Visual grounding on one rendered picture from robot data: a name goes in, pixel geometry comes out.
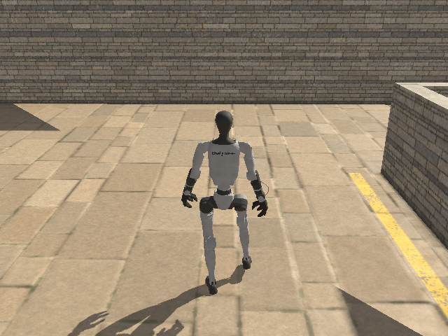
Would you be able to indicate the left robot hand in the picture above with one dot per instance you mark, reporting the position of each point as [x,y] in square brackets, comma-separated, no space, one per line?
[190,198]

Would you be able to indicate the right robot upper arm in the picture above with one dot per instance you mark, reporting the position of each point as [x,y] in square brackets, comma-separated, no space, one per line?
[249,160]

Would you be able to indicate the right robot hand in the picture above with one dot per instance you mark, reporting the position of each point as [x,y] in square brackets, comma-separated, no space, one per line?
[263,206]

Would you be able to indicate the robot left forearm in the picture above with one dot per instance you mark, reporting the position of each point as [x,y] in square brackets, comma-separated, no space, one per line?
[189,185]

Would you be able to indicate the left robot upper arm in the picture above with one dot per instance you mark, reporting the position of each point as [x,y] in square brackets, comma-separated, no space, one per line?
[201,148]

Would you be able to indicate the robot torso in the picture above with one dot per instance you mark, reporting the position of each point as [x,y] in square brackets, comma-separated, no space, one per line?
[223,169]

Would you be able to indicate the robot right forearm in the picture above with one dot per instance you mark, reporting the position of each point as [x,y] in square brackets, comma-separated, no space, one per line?
[258,189]

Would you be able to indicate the robot right shin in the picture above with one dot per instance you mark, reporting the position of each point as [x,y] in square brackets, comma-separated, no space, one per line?
[244,238]

